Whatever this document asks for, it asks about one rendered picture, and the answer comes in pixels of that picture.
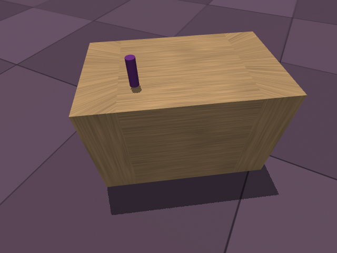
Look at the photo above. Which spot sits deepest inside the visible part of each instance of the can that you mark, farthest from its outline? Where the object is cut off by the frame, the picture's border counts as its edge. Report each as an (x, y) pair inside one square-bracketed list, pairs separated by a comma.
[(131, 67)]

